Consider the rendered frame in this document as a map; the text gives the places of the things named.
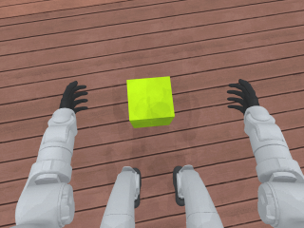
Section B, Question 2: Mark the robot left hand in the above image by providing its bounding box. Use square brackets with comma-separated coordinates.
[59, 81, 88, 114]

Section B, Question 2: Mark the robot right hand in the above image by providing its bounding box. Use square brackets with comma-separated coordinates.
[227, 79, 259, 115]

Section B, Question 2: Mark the right robot upper arm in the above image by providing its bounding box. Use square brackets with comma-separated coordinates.
[257, 181, 304, 228]

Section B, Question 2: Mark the robot right shin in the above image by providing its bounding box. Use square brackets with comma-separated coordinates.
[178, 164, 198, 199]

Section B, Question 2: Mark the left robot thigh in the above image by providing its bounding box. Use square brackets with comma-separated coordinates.
[100, 171, 140, 228]

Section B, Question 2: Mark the robot right forearm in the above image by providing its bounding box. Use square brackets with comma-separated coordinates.
[243, 105, 304, 183]

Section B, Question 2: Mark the left robot upper arm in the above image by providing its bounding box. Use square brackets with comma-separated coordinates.
[10, 182, 75, 228]

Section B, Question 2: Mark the robot left forearm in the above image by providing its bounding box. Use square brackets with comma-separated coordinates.
[15, 107, 78, 225]

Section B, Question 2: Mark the carton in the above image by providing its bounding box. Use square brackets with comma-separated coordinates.
[126, 76, 175, 128]

